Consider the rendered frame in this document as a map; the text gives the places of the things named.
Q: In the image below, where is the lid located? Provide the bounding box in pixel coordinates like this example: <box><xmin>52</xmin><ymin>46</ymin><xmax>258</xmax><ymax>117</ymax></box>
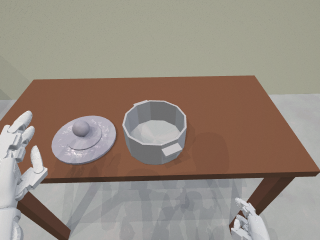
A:
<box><xmin>51</xmin><ymin>115</ymin><xmax>116</xmax><ymax>165</ymax></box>

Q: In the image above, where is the table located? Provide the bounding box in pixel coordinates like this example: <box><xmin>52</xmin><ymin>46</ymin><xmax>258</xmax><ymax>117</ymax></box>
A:
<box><xmin>0</xmin><ymin>75</ymin><xmax>320</xmax><ymax>240</ymax></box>

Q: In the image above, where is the robot left forearm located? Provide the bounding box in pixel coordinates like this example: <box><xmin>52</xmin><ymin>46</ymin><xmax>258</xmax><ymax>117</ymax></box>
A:
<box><xmin>0</xmin><ymin>207</ymin><xmax>24</xmax><ymax>240</ymax></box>

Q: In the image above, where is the right robot hand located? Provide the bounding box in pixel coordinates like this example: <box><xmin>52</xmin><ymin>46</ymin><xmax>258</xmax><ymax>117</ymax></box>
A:
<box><xmin>231</xmin><ymin>197</ymin><xmax>270</xmax><ymax>240</ymax></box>

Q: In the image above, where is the knob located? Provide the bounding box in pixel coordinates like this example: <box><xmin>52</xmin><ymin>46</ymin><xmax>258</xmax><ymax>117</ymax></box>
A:
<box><xmin>72</xmin><ymin>120</ymin><xmax>90</xmax><ymax>137</ymax></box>

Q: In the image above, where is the pot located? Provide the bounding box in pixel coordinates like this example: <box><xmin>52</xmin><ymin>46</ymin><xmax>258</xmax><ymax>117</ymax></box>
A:
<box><xmin>122</xmin><ymin>100</ymin><xmax>187</xmax><ymax>165</ymax></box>

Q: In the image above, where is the left robot hand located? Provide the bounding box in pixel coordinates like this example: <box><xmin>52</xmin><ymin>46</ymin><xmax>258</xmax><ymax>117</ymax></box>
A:
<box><xmin>0</xmin><ymin>110</ymin><xmax>48</xmax><ymax>209</ymax></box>

